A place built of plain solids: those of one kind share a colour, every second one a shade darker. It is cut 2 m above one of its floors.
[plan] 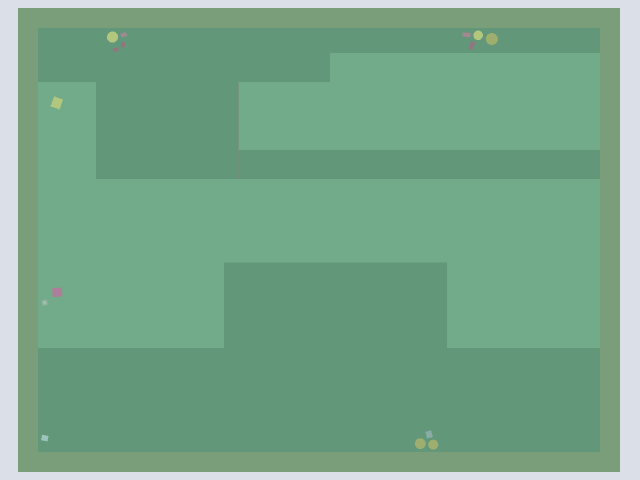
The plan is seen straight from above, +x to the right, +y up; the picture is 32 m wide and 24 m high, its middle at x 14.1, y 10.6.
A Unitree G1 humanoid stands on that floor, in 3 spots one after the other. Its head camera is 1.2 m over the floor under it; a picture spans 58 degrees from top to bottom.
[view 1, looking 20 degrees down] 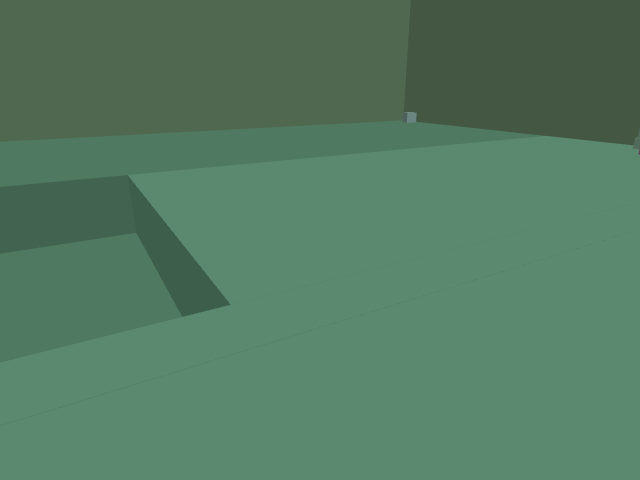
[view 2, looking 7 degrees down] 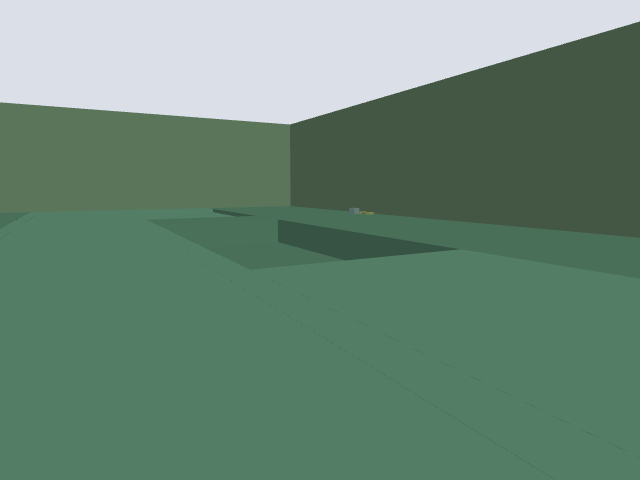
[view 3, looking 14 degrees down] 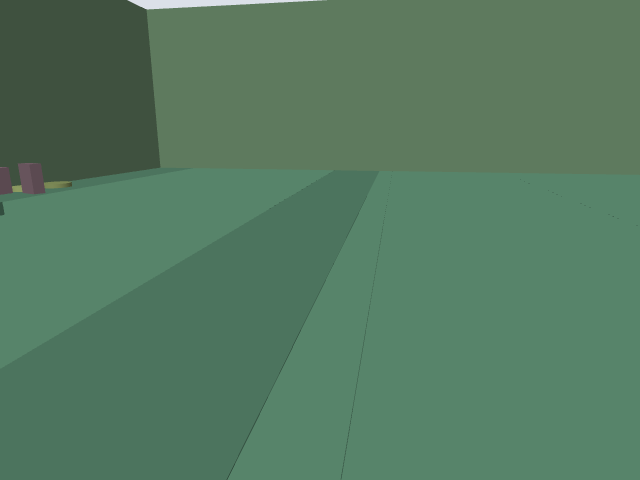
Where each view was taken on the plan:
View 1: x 9.96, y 11.65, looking -120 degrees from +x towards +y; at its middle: floor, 3.51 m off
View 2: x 3.37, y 11.60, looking -29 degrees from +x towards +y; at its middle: floor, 13.30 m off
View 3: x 14.09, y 13.10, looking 10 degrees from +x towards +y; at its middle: floor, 4.96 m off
